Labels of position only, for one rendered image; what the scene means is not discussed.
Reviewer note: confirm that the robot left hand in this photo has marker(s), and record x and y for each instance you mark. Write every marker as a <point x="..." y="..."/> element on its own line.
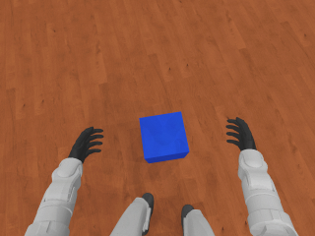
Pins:
<point x="80" y="150"/>

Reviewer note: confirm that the carton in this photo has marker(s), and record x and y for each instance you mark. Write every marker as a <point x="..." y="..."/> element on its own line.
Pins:
<point x="163" y="137"/>

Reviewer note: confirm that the left robot forearm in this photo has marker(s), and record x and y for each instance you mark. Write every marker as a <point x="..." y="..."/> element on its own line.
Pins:
<point x="57" y="205"/>

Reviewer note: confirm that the right robot thigh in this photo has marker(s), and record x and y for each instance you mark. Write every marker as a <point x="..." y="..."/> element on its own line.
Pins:
<point x="197" y="225"/>

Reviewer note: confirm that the robot right hand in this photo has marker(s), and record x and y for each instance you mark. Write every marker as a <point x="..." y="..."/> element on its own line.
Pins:
<point x="245" y="138"/>

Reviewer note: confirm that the robot left foot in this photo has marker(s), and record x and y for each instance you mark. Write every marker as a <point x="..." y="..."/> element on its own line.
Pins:
<point x="151" y="201"/>

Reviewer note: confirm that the right robot forearm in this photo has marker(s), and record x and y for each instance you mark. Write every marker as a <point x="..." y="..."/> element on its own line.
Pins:
<point x="266" y="213"/>

